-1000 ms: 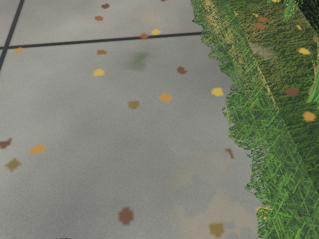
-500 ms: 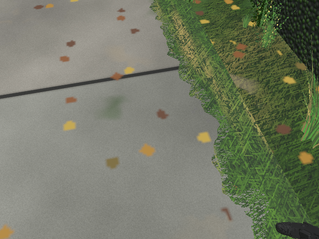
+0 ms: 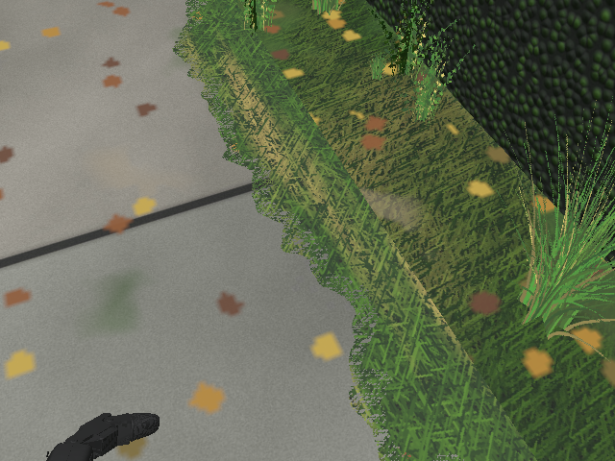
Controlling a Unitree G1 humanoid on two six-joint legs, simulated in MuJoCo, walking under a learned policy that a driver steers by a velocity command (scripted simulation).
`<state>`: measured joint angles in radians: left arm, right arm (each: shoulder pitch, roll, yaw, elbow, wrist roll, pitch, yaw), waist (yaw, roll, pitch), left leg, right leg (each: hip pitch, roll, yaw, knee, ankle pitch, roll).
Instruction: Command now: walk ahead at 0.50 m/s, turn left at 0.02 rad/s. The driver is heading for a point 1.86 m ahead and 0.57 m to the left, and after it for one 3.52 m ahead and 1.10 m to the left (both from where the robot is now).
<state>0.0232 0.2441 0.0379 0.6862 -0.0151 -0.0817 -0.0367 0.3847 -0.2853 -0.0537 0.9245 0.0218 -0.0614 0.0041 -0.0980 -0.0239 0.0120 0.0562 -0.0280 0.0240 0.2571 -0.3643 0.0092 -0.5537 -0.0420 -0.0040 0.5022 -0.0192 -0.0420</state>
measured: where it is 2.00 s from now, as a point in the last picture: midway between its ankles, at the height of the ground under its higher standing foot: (145, 239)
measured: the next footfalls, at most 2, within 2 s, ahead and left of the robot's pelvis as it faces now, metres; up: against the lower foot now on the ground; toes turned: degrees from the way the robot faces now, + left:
right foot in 0.04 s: +0.19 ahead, -0.12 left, +0.00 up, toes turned -1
left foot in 0.58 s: +0.45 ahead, +0.16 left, +0.00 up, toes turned +19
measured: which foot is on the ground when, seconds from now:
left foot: down 0.00-0.04, up 0.06-0.56, down 0.58-1.00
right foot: up 0.00-0.02, down 0.04-0.56, up 0.58-1.00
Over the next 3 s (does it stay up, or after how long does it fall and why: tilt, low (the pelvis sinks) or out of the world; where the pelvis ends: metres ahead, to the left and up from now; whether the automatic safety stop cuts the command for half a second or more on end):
stays up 1.51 0.63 0.01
